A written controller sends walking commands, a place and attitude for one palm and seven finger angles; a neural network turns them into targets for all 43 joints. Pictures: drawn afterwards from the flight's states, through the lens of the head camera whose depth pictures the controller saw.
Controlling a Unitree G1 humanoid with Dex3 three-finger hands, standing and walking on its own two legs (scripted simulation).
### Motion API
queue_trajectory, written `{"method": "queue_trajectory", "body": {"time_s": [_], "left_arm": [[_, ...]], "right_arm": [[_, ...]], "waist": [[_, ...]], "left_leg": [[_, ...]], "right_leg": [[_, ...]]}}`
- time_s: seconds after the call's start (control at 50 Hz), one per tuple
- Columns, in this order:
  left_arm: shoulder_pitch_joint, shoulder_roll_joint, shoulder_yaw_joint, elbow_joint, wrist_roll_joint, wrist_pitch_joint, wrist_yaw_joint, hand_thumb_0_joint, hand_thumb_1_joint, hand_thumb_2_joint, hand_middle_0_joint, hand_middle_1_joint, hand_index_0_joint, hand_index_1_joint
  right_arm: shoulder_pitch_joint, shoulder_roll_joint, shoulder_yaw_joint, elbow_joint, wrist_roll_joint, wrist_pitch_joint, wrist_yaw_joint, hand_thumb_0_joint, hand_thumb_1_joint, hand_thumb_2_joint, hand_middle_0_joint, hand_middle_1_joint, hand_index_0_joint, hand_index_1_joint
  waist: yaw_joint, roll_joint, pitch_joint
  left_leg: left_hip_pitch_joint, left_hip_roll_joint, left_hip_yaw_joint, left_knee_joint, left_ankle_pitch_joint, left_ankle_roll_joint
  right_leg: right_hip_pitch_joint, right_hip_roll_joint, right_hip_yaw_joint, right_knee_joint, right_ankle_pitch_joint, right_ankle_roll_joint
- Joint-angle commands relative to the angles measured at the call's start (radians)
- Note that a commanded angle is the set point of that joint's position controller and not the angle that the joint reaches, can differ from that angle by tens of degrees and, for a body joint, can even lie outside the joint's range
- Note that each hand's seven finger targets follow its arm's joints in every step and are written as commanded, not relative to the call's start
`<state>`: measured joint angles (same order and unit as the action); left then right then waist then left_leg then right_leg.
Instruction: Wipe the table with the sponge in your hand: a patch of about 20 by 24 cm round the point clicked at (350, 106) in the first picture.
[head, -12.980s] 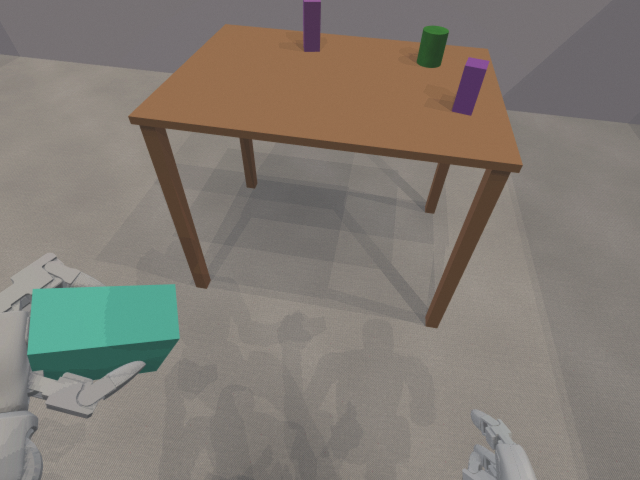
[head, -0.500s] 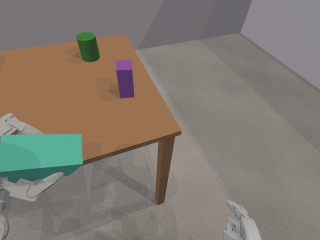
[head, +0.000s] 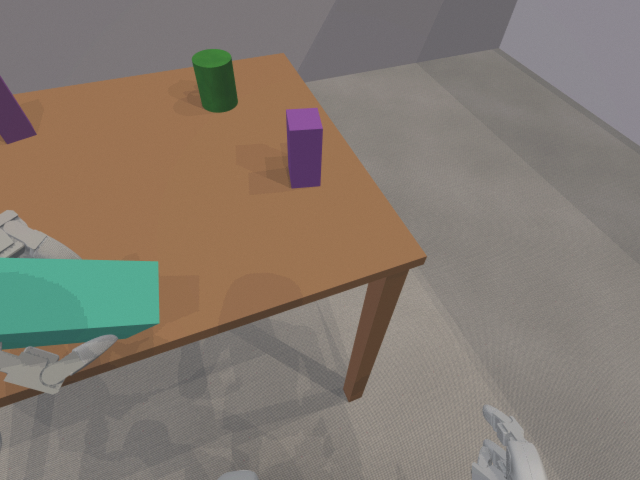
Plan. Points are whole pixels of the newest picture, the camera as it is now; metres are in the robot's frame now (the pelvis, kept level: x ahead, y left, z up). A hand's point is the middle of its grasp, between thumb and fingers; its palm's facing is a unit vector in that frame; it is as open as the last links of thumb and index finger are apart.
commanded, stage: shuffle to correct the standing spot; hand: left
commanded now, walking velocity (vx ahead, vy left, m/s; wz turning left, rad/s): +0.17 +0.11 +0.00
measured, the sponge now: (95, 305) +0.23 +0.22 +0.16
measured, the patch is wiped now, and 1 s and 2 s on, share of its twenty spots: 0.00 0.00 0.00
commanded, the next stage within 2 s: come to a stop and stand still in 0.52 s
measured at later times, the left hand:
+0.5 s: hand out of the picture +0.25 +0.30 +0.20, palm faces +0.36 -0.81 -0.46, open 9.7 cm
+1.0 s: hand out of the picture +0.29 +0.32 +0.19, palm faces +0.36 -0.83 -0.41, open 9.7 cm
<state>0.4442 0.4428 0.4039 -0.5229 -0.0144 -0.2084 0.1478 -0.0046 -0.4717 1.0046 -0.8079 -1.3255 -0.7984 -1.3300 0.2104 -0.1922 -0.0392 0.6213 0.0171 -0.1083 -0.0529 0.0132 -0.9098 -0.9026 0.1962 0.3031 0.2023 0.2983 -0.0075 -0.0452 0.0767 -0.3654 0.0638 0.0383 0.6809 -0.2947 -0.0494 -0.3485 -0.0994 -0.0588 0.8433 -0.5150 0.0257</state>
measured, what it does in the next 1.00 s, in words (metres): steps to the left: right foot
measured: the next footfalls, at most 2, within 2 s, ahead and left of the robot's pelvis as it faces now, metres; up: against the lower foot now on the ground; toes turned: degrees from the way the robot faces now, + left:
right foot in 0.50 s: +0.12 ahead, -0.02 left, +0.00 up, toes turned -2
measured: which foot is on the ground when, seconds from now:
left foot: down 0.00-1.00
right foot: down 0.00-0.22, up 0.24-0.48, down 0.50-1.00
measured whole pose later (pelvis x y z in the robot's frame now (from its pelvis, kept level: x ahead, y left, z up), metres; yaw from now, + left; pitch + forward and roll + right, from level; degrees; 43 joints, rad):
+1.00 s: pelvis +0.07 +0.08 +0.03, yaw -1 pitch +0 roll -1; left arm 0.50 0.39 0.34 -0.51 -0.05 -0.14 0.15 0.00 -0.47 1.01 -0.81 -1.33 -0.80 -1.33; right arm 0.19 -0.18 0.03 0.58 0.01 -0.08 -0.05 0.01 -0.91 -0.90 0.20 0.30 0.21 0.30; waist 0.00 0.00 0.02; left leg -0.21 0.02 0.05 0.47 -0.25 0.01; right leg -0.20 0.01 -0.10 0.42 -0.21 -0.03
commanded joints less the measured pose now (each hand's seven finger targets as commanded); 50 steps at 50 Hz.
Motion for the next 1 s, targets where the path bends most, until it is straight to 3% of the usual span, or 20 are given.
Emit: {"method": "queue_trajectory", "body": {"time_s": [0.0, 0.04, 0.06, 0.1, 0.14, 0.16, 0.18, 0.2, 0.24, 0.28, 0.36, 0.44, 0.5, 0.54, 0.58, 0.64, 0.68, 0.72, 0.86, 0.98], "left_arm": [[0.026, 0.115, 0.115, -0.251, -0.018, -0.075, 0.025, 0.000, 0.100, 1.300, -1.200, -1.600, -1.200, -1.600], [0.029, 0.133, 0.128, -0.171, -0.029, -0.055, 0.027, 0.000, 0.100, 1.300, -1.200, -1.600, -1.200, -1.600], [-0.006, 0.104, 0.095, -0.195, -0.028, -0.056, 0.024, 0.000, 0.100, 1.300, -1.200, -1.600, -1.200, -1.600], [-0.041, 0.132, 0.119, -0.195, -0.015, -0.062, 0.029, 0.000, 0.100, 1.300, -1.200, -1.600, -1.200, -1.600], [-0.068, 0.108, 0.099, -0.183, -0.014, -0.065, 0.027, 0.000, 0.100, 1.300, -1.200, -1.600, -1.200, -1.600], [-0.099, 0.103, 0.084, -0.202, -0.017, -0.069, 0.020, 0.000, 0.100, 1.300, -1.200, -1.600, -1.200, -1.600], [-0.127, 0.104, 0.084, -0.234, -0.018, -0.075, 0.019, 0.000, 0.100, 1.300, -1.200, -1.600, -1.200, -1.600], [-0.151, 0.110, 0.065, -0.242, -0.016, -0.079, 0.016, 0.000, 0.100, 1.300, -1.200, -1.600, -1.200, -1.600], [-0.118, 0.113, 0.066, -0.220, -0.009, -0.063, 0.014, 0.000, 0.100, 1.300, -1.200, -1.600, -1.200, -1.600], [-0.101, 0.106, 0.059, -0.295, -0.007, -0.063, 0.012, 0.000, 0.100, 1.300, -1.200, -1.600, -1.200, -1.600], [0.000, 0.093, 0.062, -0.308, -0.025, -0.051, 0.013, 0.000, 0.100, 1.300, -1.200, -1.600, -1.200, -1.600], [0.010, 0.118, 0.109, -0.184, -0.029, -0.035, 0.017, 0.000, 0.100, 1.300, -1.200, -1.600, -1.200, -1.600], [-0.025, 0.118, 0.109, -0.094, -0.032, -0.021, 0.016, 0.000, 0.100, 1.300, -1.200, -1.600, -1.200, -1.600], [-0.049, 0.078, 0.053, -0.073, -0.043, 0.000, 0.004, 0.000, 0.100, 1.300, -1.200, -1.600, -1.200, -1.600], [-0.122, 0.081, 0.040, -0.148, -0.032, -0.010, 0.013, 0.000, 0.100, 1.300, -1.200, -1.600, -1.200, -1.600], [-0.103, 0.090, 0.034, -0.231, -0.022, -0.024, 0.028, 0.000, 0.100, 1.300, -1.200, -1.600, -1.200, -1.600], [-0.078, 0.094, 0.030, -0.271, -0.016, -0.028, 0.032, 0.000, 0.100, 1.300, -1.200, -1.600, -1.200, -1.600], [-0.035, 0.095, 0.044, -0.260, -0.016, -0.018, 0.026, 0.000, 0.100, 1.300, -1.200, -1.600, -1.200, -1.600], [0.022, 0.085, 0.068, -0.201, -0.045, -0.006, 0.021, 0.000, 0.100, 1.300, -1.200, -1.600, -1.200, -1.600], [-0.009, 0.066, 0.028, -0.192, -0.048, 0.024, 0.022, 0.000, 0.100, 1.300, -1.200, -1.600, -1.200, -1.600]], "right_arm": [[-0.080, -0.131, -0.015, -0.141, 0.007, -0.069, 0.014, 0.000, -0.900, -0.900, 0.200, 0.300, 0.200, 0.300], [-0.073, -0.114, -0.023, -0.145, 0.004, -0.056, 0.024, 0.000, -0.900, -0.900, 0.200, 0.300, 0.200, 0.300], [-0.083, -0.131, -0.027, -0.146, 0.003, -0.048, 0.031, 0.000, -0.900, -0.900, 0.200, 0.300, 0.200, 0.300], [-0.098, -0.113, 0.003, -0.131, -0.004, -0.038, 0.034, 0.000, -0.900, -0.900, 0.200, 0.300, 0.200, 0.300], [-0.073, -0.093, 0.010, -0.112, -0.008, -0.029, 0.018, 0.000, -0.900, -0.900, 0.200, 0.300, 0.200, 0.300], [-0.075, -0.110, -0.004, -0.123, -0.002, -0.034, 0.009, 0.000, -0.900, -0.900, 0.200, 0.300, 0.200, 0.300], [-0.074, -0.145, -0.024, -0.137, -0.001, -0.036, 0.005, 0.000, -0.900, -0.900, 0.200, 0.300, 0.200, 0.300], [-0.084, -0.146, -0.025, -0.160, 0.003, -0.042, 0.003, 0.000, -0.900, -0.900, 0.200, 0.300, 0.200, 0.300], [-0.076, -0.122, -0.015, -0.135, -0.015, -0.048, -0.002, 0.000, -0.900, -0.900, 0.200, 0.300, 0.200, 0.300], [-0.082, -0.123, -0.015, -0.128, -0.006, -0.057, 0.004, 0.000, -0.900, -0.900, 0.200, 0.300, 0.200, 0.300], [-0.087, -0.122, 0.005, -0.139, -0.008, -0.072, 0.007, 0.000, -0.900, -0.900, 0.200, 0.300, 0.200, 0.300], [-0.105, -0.122, 0.020, -0.148, -0.009, -0.045, -0.012, 0.000, -0.900, -0.900, 0.200, 0.300, 0.200, 0.300], [-0.087, -0.119, 0.015, -0.148, -0.015, -0.023, -0.020, 0.000, -0.900, -0.900, 0.200, 0.300, 0.200, 0.300], [-0.079, -0.128, -0.008, -0.155, -0.002, -0.014, -0.008, 0.000, -0.900, -0.900, 0.200, 0.300, 0.200, 0.300], [-0.110, -0.113, 0.016, -0.157, -0.002, -0.019, -0.005, 0.000, -0.900, -0.900, 0.200, 0.300, 0.200, 0.300], [-0.121, -0.105, 0.023, -0.154, -0.020, -0.031, -0.021, 0.000, -0.900, -0.900, 0.200, 0.300, 0.200, 0.300], [-0.123, -0.145, -0.007, -0.174, -0.012, -0.032, -0.018, 0.000, -0.900, -0.900, 0.200, 0.300, 0.200, 0.300], [-0.131, -0.129, 0.004, -0.186, -0.013, -0.026, -0.014, 0.000, -0.900, -0.900, 0.200, 0.300, 0.200, 0.300], [-0.087, -0.130, 0.005, -0.185, -0.011, -0.024, -0.014, 0.000, -0.900, -0.900, 0.200, 0.300, 0.200, 0.300], [-0.102, -0.131, 0.013, -0.186, -0.010, -0.019, -0.020, 0.000, -0.900, -0.900, 0.200, 0.300, 0.200, 0.300]], "waist": [[0.019, 0.183, -0.228], [0.032, -0.254, -0.135], [0.027, -0.255, -0.096], [0.020, -0.158, -0.106], [-0.010, -0.061, -0.167], [-0.014, 0.070, -0.188], [-0.013, 0.286, -0.209], [-0.014, 0.357, -0.198], [-0.016, 0.240, -0.169], [-0.001, 0.190, -0.189], [0.009, 0.266, -0.223], [0.013, 0.211, -0.214], [-0.012, 0.024, -0.175], [0.006, -0.219, -0.135], [0.008, -0.112, -0.112], [0.002, 0.078, -0.170], [0.030, 0.187, -0.211], [0.021, 0.224, -0.184], [0.006, 0.141, -0.235], [0.006, 0.100, -0.224]], "left_leg": [[-0.024, 0.049, -0.034, -0.070, 0.093, 0.122], [-0.249, -0.061, 0.033, 0.253, -0.141, 0.037], [-0.290, -0.021, -0.029, 0.337, -0.141, 0.030], [-0.188, 0.032, -0.075, 0.173, -0.178, 0.053], [0.093, -0.054, 0.048, -0.135, 0.051, 0.050], [0.212, -0.048, 0.014, -0.218, 0.127, 0.059], [0.322, 0.122, -0.233, -0.280, 0.166, 0.133], [0.306, 0.239, -0.431, -0.383, 0.164, 0.217], [0.271, 0.267, -0.503, -0.393, 0.157, 0.282], [0.278, 0.220, -0.340, -0.341, 0.305, 0.278], [0.212, 0.162, -0.169, -0.317, 0.418, 0.215], [0.054, 0.137, -0.121, -0.256, 0.215, 0.146], [-0.072, -0.013, -0.027, -0.100, -0.139, 0.087], [-0.111, -0.063, 0.002, 0.134, -0.160, 0.064], [-0.109, -0.025, -0.025, 0.103, -0.168, 0.067], [0.180, -0.055, 0.003, -0.276, 0.125, 0.071], [0.223, 0.109, -0.169, -0.291, 0.408, 0.108], [0.153, 0.129, -0.206, -0.318, 0.403, 0.110], [0.143, 0.077, -0.113, -0.281, 0.426, 0.039], [0.129, 0.057, -0.096, -0.302, 0.288, 0.045]], "right_leg": [[0.226, 0.025, 0.019, -0.374, 0.245, -0.036], [0.247, -0.278, 0.504, -0.529, 0.294, -0.188], [0.238, -0.311, 0.496, -0.534, 0.366, -0.232], [0.196, -0.285, 0.326, -0.406, 0.570, -0.204], [0.111, -0.123, 0.087, -0.265, 0.474, -0.106], [0.046, -0.049, 0.032, -0.130, 0.387, -0.066], [-0.123, 0.046, -0.024, 0.047, 0.156, -0.014], [-0.202, 0.092, 0.002, 0.244, -0.103, -0.008], [-0.279, 0.045, 0.067, 0.356, -0.045, -0.027], [-0.265, 0.029, 0.050, 0.288, 0.031, -0.022], [-0.064, 0.073, -0.028, -0.030, 0.124, -0.027], [0.212, 0.096, -0.053, -0.377, 0.274, -0.035], [0.226, -0.083, 0.259, -0.512, 0.252, -0.138], [0.172, -0.238, 0.494, -0.630, 0.071, -0.226], [0.187, -0.253, 0.409, -0.597, 0.253, -0.250], [0.162, -0.077, 0.136, -0.391, 0.442, -0.124], [0.152, 0.018, 0.073, -0.314, 0.422, -0.058], [0.173, 0.044, 0.039, -0.314, 0.365, -0.040], [0.293, 0.035, 0.054, -0.415, 0.595, -0.058], [0.297, 0.021, 0.079, -0.460, 0.592, -0.051]]}}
